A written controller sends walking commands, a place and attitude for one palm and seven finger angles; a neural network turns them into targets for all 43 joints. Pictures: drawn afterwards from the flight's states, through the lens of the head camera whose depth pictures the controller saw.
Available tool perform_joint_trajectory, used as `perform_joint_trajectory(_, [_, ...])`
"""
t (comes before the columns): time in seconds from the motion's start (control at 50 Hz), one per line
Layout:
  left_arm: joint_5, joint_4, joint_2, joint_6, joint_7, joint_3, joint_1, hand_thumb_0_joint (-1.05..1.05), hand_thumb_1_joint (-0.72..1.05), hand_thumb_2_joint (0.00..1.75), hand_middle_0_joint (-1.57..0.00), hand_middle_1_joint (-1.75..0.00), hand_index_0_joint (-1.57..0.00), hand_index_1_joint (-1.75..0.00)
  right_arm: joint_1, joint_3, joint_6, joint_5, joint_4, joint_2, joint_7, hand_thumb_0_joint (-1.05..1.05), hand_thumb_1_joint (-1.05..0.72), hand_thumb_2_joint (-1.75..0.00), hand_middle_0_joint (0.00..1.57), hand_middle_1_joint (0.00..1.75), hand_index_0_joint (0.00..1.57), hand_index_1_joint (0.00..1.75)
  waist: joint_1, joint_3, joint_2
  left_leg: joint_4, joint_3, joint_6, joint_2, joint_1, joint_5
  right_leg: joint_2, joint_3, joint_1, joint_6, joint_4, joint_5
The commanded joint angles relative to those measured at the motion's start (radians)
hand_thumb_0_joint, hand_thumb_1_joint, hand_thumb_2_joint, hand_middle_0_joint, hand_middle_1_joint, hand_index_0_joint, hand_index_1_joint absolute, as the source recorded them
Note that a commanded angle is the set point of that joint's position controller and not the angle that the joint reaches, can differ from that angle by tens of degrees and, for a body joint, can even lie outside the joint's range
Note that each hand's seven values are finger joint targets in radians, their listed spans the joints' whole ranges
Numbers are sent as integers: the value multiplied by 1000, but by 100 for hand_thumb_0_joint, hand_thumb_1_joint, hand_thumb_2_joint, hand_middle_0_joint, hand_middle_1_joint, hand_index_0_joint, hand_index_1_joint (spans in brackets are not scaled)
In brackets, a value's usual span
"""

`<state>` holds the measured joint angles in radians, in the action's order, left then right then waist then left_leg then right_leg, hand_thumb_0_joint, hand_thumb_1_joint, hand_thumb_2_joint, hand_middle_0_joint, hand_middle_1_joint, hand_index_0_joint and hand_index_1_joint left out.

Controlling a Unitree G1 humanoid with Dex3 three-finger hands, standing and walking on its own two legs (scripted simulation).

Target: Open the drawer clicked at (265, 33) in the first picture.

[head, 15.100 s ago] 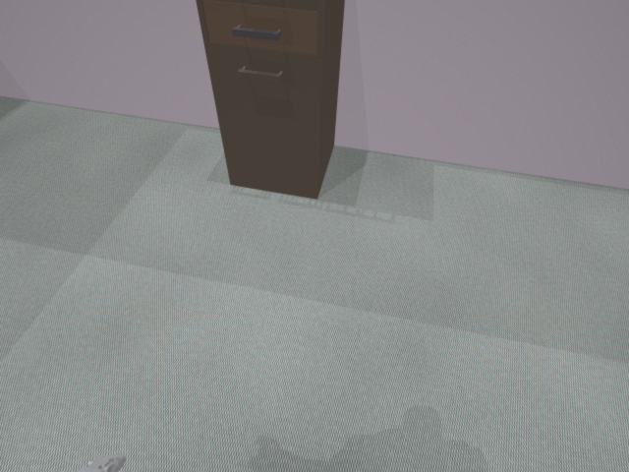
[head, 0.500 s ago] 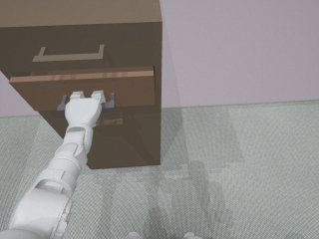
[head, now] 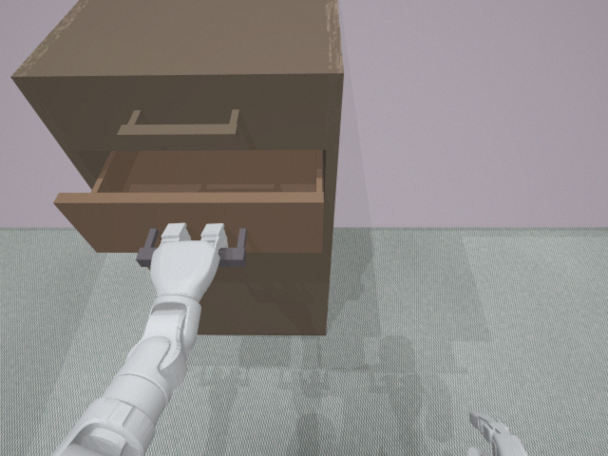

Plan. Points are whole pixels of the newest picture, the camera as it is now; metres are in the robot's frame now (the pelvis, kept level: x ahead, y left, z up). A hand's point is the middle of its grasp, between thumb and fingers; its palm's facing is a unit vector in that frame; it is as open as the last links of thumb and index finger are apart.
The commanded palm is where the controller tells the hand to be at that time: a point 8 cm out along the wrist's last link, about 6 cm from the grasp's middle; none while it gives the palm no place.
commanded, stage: pull the drawer open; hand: left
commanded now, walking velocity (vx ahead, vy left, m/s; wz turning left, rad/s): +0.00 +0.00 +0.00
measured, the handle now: (195, 246) +0.41 +0.20 +0.01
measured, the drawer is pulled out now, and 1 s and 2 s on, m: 0.10 0.29 0.30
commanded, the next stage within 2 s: open the thumb to release the handle in 1.32 s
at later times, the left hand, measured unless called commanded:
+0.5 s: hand (190, 324) +0.29 +0.18 -0.02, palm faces -0.01 -0.12 -0.99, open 5.5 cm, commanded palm +0.24 +0.18 +0.04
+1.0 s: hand (171, 423) +0.17 +0.17 -0.01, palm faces -0.02 -0.15 -0.99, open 5.7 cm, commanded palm +0.13 +0.18 +0.04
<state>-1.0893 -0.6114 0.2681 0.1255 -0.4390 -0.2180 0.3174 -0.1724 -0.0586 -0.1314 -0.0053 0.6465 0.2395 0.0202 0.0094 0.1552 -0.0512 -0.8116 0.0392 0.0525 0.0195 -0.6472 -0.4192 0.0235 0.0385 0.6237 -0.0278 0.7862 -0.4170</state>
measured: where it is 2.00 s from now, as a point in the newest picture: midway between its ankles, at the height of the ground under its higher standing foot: outside the picture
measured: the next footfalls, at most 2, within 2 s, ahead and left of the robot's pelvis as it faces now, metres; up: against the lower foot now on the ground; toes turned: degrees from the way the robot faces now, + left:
none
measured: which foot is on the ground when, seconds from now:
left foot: down 0.00-1.00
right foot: down 0.00-1.00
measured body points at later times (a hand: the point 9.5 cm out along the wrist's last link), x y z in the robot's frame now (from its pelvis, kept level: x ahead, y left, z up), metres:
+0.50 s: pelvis +0.01 -0.01 +0.00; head +0.06 -0.03 +0.45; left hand +0.29 +0.19 +0.04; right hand +0.13 -0.27 -0.12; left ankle -0.02 +0.08 -0.70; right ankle -0.03 -0.11 -0.70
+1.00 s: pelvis -0.01 -0.02 -0.01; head +0.02 -0.05 +0.44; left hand +0.16 +0.18 +0.04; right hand +0.23 -0.21 -0.09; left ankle -0.02 +0.08 -0.70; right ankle -0.03 -0.11 -0.70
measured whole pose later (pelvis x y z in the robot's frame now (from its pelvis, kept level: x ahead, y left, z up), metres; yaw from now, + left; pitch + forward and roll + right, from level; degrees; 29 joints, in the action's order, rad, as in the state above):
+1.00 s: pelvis -0.01 -0.02 -0.01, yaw -1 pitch +11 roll +1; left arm -1.09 0.11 0.29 0.03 -0.44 -0.17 -0.51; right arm -0.09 0.01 -0.09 0.04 0.49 0.20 -0.06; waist 0.09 0.16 -0.04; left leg -0.89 0.05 0.02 0.00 -0.61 -0.47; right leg 0.04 0.02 0.62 -0.06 0.91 -0.48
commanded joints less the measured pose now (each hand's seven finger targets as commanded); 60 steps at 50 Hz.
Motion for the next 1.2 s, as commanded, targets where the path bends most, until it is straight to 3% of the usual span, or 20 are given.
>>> perform_joint_trajectory(0.0, [18,150,93,-8,1,52,362,0,90,90,-40,-135,-40,-135,-41,-35,21,2,-104,114,18,0,-90,-90,20,30,20,30,-53,304,54,67,-48,-16,-5,276,444,28,-11,-75,-22,-73,369])
perform_joint_trajectory(0.08, [10,124,147,-47,15,98,375,0,90,90,-40,-135,-40,-135,-36,-29,22,6,-110,115,27,0,-90,-90,20,30,20,30,-43,293,74,55,-39,-12,5,233,430,23,-23,-98,-23,-72,398])
perform_joint_trajectory(0.16, [18,190,81,-71,16,74,158,0,90,90,-40,-135,-40,-135,-16,-31,30,8,-151,101,9,0,-90,-90,20,30,20,30,-3,324,56,52,-32,-13,3,243,473,25,-23,-129,-25,-65,430])
perform_joint_trajectory(0.2, [26,236,95,-73,15,96,64,0,90,90,-40,-135,-40,-135,-9,-31,31,8,-161,104,0,0,-90,-90,20,30,20,30,8,330,64,51,-29,-13,-1,236,498,25,-28,-155,-24,-63,464])
perform_joint_trajectory(0.24, [35,305,69,-66,13,74,-30,0,90,90,-40,-135,-40,-135,2,-29,35,7,-178,103,-10,0,-90,-90,20,30,20,30,9,306,65,56,-30,-12,-4,233,508,25,-27,-162,-22,-67,475])
perform_joint_trajectory(0.32, [43,460,109,-49,-1,120,-238,0,90,90,-40,-135,-40,-135,23,-31,41,10,-199,106,-27,0,-90,-90,20,30,20,30,30,314,69,60,-27,-13,-9,235,550,21,-38,-209,-20,-62,536])
perform_joint_trajectory(0.38, [48,541,114,-31,-13,130,-377,0,90,90,-40,-135,-40,-135,49,-25,46,11,-207,108,-36,0,-90,-90,20,30,20,30,31,276,75,66,-25,-18,-11,224,545,19,-39,-213,-20,-62,543])
perform_joint_trajectory(0.48, [34,697,97,-13,-44,110,-502,0,90,90,-40,-135,-40,-135,79,-24,54,18,-221,102,-51,0,-90,-90,20,30,20,30,36,255,13,60,-39,-24,-23,268,580,24,-31,-166,-26,-45,495])
perform_joint_trajectory(0.52, [28,709,84,-8,-53,94,-537,0,90,90,-40,-135,-40,-135,83,-21,56,19,-221,97,-54,0,-90,-90,20,30,20,30,28,232,44,55,-46,-25,-25,266,546,26,-23,-143,-23,-39,455])
perform_joint_trajectory(0.58, [16,746,100,-13,-63,105,-553,0,90,90,-40,-135,-40,-135,111,-14,59,24,-227,98,-52,0,-90,-90,20,30,20,30,30,206,43,53,-47,-26,-21,257,500,29,-30,-124,-26,-39,427])
perform_joint_trajectory(0.6, [11,759,79,-14,-66,81,-555,0,90,90,-40,-135,-40,-135,118,-12,60,26,-233,92,-54,0,-90,-90,20,30,20,30,30,202,38,52,-49,-25,-22,262,483,26,-25,-110,-24,-34,401])
perform_joint_trajectory(0.82, [3,860,69,-73,-41,62,-757,0,90,90,-40,-135,-40,-135,169,16,72,35,-281,67,-71,0,-90,-90,20,30,20,30,57,134,63,17,-48,-22,-2,234,380,25,-46,-56,-28,-21,325])
perform_joint_trajectory(0.88, [8,898,112,-97,-39,111,-828,0,90,90,-40,-135,-40,-135,173,24,74,40,-296,65,-74,0,-90,-90,20,30,20,30,67,134,67,3,-45,-22,6,210,344,26,-64,-62,-33,-19,319])
perform_joint_trajectory(0.96, [10,940,118,-120,-45,124,-922,0,90,90,-40,-135,-40,-135,174,28,78,47,-310,64,-84,0,-90,-90,20,30,20,30,72,114,64,-22,-44,-23,15,177,290,21,-85,-23,-34,-10,286])
perform_joint_trajectory(0.98, [8,957,150,-127,-52,160,-924,0,90,90,-40,-135,-40,-135,174,29,78,48,-316,67,-83,0,-90,-90,20,30,20,30,73,117,45,-24,-46,-25,13,174,289,24,-96,-18,-40,-6,279])
perform_joint_trajectory(1.0, [5,978,143,-130,-56,152,-941,0,90,90,-40,-135,-40,-135,169,29,80,55,-319,66,-87,0,-90,-90,20,30,20,30,75,142,43,-39,-42,-26,15,183,284,22,-104,-1,-40,0,268])
perform_joint_trajectory(1.04, [14,966,142,-135,-61,159,-1015,0,90,90,-40,-135,-40,-135,163,28,83,52,-325,65,-90,0,-90,-90,20,30,20,30,81,118,56,-47,-39,-25,19,158,261,20,-104,6,-39,2,260])
perform_joint_trajectory(1.1, [34,998,160,-148,-71,189,-1151,0,90,90,-40,-135,-40,-135,161,31,87,50,-339,66,-99,0,-90,-90,20,30,20,30,103,167,44,-61,-34,-27,20,139,305,13,-126,-33,-40,25,341])
perform_joint_trajectory(1.12, [43,996,152,-152,-73,190,-1206,0,90,90,-40,-135,-40,-135,161,28,86,45,-340,65,-99,0,-90,-90,20,30,20,30,102,138,46,-59,-33,-25,18,111,308,11,-115,-51,-38,29,376])
perform_joint_trajectory(1.18, [44,1007,172,-152,-83,215,-1182,0,90,90,-40,-135,-40,-135,160,26,81,50,-339,74,-102,0,-90,-90,20,30,20,30,84,131,63,-67,-38,-25,18,81,292,11,-127,-33,-38,38,382])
